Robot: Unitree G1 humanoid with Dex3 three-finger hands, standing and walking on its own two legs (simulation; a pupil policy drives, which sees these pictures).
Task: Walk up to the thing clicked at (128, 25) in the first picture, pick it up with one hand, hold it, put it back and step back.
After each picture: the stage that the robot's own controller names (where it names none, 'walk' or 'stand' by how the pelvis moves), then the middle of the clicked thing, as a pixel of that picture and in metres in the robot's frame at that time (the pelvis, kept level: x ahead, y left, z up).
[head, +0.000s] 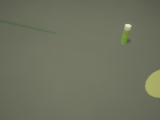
stand; (125, 34) +1.46 -0.48 -0.66
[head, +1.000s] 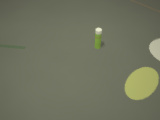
walk; (98, 38) +1.39 -0.07 -0.63
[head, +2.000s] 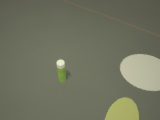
walk; (61, 71) +0.88 +0.22 -0.63
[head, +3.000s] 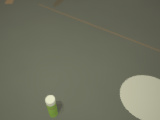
walk; (51, 106) +0.55 +0.22 -0.64
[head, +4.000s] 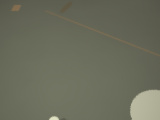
stand; out of the picture +0.40 +0.21 -0.64
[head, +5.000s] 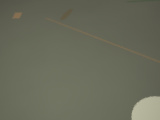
stand; out of the picture +0.38 +0.20 -0.65
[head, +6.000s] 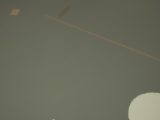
stand; out of the picture +0.40 +0.21 -0.66
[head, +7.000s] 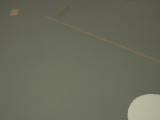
stand; out of the picture +0.39 +0.21 -0.66
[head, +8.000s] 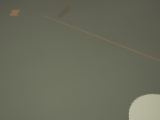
stand; out of the picture +0.38 +0.21 -0.66
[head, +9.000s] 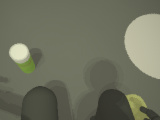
go down; (24, 60) +0.45 +0.25 -0.32
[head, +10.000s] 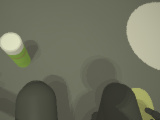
go down; (18, 53) +0.45 +0.27 -0.26
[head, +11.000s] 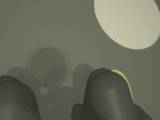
close in; out of the picture +0.42 +0.32 -0.16
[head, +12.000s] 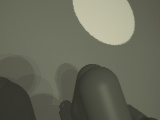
close; out of the picture +0.42 +0.32 -0.15
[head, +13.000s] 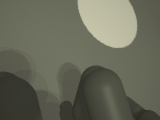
lift; out of the picture +0.37 +0.31 -0.16
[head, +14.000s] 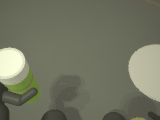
lift; (21, 81) +0.32 +0.20 +0.03
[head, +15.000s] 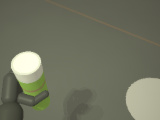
hold; (34, 86) +0.32 +0.17 +0.04
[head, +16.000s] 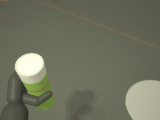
hold; (38, 86) +0.33 +0.16 +0.03
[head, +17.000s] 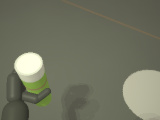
crouch; (37, 84) +0.34 +0.16 +0.01
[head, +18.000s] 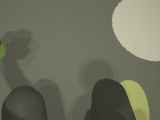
lower; out of the picture +0.47 +0.27 -0.05
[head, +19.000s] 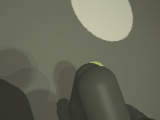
lower; out of the picture +0.42 +0.34 -0.15
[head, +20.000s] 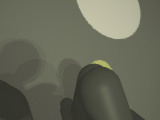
lower; out of the picture +0.42 +0.33 -0.16
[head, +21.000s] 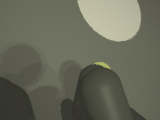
lower; out of the picture +0.40 +0.32 -0.16
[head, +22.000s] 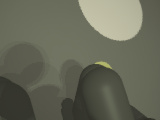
lower; out of the picture +0.40 +0.32 -0.16
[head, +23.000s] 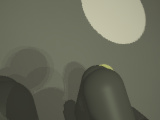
open; out of the picture +0.40 +0.30 -0.16
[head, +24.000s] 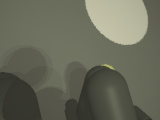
stand; out of the picture +0.39 +0.30 -0.16
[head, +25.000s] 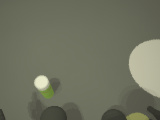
walk; (45, 88) +0.42 +0.22 -0.44
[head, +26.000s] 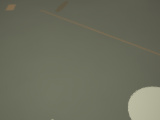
stand; out of the picture +0.38 +0.20 -0.60
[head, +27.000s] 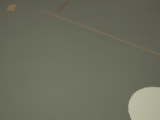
stand; out of the picture +0.38 +0.20 -0.60
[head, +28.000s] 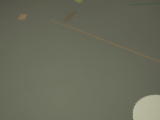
stand; out of the picture +0.40 +0.18 -0.65
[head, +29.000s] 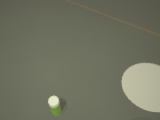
walk; (55, 106) +0.45 +0.18 -0.63
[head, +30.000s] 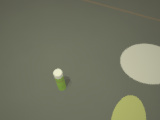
walk; (60, 80) +0.69 +0.24 -0.63
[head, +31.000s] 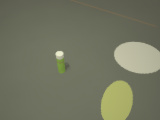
stand; (60, 62) +0.99 +0.24 -0.63
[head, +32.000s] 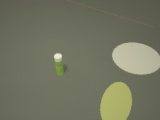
stand; (59, 65) +0.96 +0.24 -0.65
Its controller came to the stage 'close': yes
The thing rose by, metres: 0.68
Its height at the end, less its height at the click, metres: +0.00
